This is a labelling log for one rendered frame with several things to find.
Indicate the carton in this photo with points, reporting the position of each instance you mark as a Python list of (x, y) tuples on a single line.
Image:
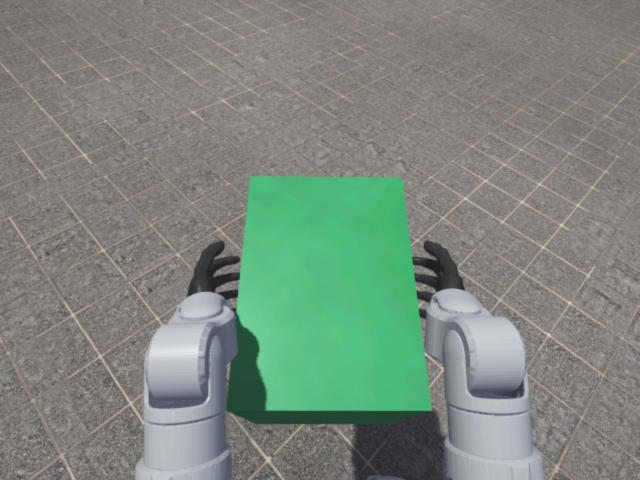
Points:
[(327, 318)]

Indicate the right robot forearm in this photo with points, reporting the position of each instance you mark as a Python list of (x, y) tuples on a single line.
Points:
[(486, 390)]

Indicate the robot left hand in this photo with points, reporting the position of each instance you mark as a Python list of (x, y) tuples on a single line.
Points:
[(203, 280)]

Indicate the left robot forearm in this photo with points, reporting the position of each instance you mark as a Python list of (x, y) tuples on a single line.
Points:
[(185, 393)]

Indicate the robot right hand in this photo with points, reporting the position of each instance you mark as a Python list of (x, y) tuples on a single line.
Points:
[(445, 269)]

